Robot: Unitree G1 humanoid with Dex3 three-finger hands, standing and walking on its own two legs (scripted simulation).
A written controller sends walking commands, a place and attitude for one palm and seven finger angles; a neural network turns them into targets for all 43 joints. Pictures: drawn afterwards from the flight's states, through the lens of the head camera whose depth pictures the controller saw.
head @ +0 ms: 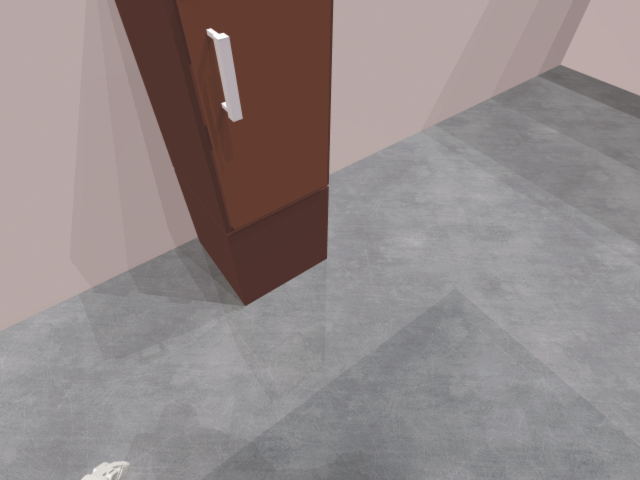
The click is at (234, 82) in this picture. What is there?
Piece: cupboard door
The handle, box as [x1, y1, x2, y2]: [206, 28, 242, 121]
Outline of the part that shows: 206,29 207,34 214,40 225,97 225,101 221,103 222,107 228,112 228,116 233,121 240,119 242,117 229,38 224,33 218,34 210,28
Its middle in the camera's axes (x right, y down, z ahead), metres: -0.20 -0.33 +0.78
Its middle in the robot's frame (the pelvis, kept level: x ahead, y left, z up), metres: +0.81 +0.24 +0.11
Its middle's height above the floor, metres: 0.88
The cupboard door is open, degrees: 0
